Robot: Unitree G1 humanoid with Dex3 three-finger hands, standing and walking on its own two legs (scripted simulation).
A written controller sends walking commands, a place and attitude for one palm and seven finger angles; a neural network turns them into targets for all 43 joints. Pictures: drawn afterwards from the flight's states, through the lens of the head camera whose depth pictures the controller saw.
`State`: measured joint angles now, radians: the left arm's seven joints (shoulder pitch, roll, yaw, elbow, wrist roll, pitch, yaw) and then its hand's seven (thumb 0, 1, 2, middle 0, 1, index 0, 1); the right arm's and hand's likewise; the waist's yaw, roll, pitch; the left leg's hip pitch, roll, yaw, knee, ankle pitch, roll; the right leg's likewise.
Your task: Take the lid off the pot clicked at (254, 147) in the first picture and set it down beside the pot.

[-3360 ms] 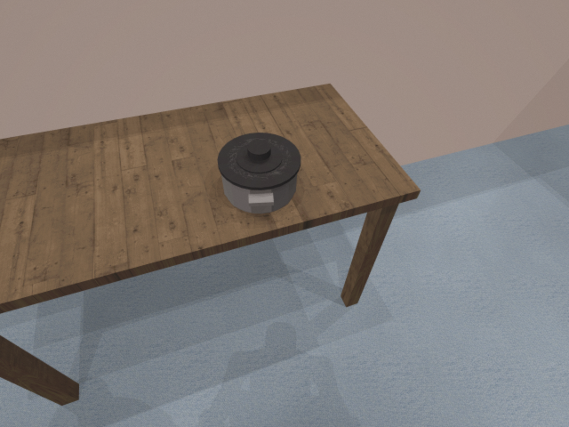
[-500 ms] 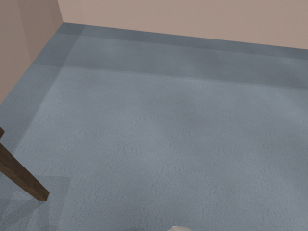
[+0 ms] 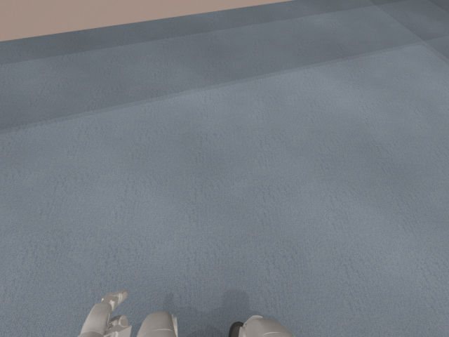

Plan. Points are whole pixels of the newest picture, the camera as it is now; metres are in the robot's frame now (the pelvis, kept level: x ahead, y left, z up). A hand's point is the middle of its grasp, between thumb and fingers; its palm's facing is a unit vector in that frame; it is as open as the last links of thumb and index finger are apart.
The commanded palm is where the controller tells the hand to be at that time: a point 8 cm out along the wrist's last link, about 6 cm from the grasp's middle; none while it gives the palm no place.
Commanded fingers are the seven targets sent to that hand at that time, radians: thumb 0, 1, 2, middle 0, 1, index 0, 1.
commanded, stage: turn to face it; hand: left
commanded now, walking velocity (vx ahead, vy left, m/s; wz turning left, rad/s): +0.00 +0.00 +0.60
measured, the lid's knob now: out of the picture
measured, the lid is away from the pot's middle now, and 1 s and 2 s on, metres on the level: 0.00 0.00 0.00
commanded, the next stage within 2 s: none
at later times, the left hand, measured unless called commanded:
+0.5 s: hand (94, 329) +0.15 +0.25 -0.16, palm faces +0.24 -0.95 -0.21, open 7.3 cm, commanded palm none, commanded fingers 0.00 0.90 0.90 -0.20 -0.30 -0.20 -0.30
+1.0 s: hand out of the picture +0.09 +0.19 -0.15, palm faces +0.50 -0.83 -0.24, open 7.4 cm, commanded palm none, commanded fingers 0.00 0.90 0.90 -0.20 -0.30 -0.20 -0.30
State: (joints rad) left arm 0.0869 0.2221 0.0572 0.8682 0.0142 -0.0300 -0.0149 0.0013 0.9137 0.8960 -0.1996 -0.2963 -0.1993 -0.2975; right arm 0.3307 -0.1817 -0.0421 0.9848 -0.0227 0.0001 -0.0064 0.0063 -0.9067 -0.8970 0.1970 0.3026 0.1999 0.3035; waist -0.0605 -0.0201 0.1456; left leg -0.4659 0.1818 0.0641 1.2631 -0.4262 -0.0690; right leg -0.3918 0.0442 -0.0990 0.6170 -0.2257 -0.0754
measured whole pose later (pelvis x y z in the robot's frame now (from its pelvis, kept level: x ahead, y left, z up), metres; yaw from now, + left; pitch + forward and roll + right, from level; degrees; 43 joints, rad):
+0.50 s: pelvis +0.13 +0.04 +0.02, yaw +10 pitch +1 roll -2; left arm 0.22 0.23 0.09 0.94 0.02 0.04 0.01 0.00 0.92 0.90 -0.20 -0.30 -0.20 -0.30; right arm 0.19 -0.17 -0.04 0.92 -0.03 0.02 0.01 0.00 -0.92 -0.90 0.20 0.30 0.20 0.30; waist 0.01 -0.02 0.05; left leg -0.36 -0.03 0.02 0.48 -0.13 0.08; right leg -0.46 -0.05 0.00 1.02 -0.41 0.07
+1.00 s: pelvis +0.14 -0.01 +0.01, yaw +30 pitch +0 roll +2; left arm 0.25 0.22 0.05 0.86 0.03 0.02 0.01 0.00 0.91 0.90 -0.20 -0.30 -0.20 -0.30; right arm 0.11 -0.26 -0.08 0.89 -0.02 0.08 0.04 0.00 -0.91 -0.90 0.19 0.30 0.20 0.30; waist 0.01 -0.05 0.12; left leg -0.46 0.02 0.05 0.88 -0.44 -0.07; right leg -0.21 -0.13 -0.16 0.57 -0.35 0.02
